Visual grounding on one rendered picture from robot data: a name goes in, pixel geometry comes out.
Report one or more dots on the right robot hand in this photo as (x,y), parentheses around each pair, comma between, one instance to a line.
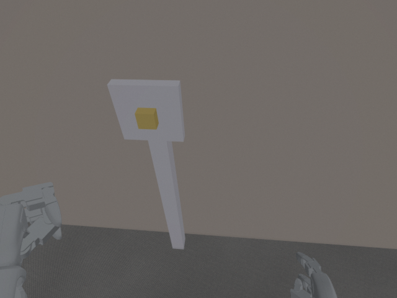
(319,286)

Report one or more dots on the button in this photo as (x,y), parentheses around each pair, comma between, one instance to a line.
(147,118)

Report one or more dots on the left robot forearm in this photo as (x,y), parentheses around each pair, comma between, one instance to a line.
(11,281)

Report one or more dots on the panel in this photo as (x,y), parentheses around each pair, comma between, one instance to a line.
(164,95)

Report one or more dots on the left robot hand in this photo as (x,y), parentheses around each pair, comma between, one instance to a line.
(43,213)

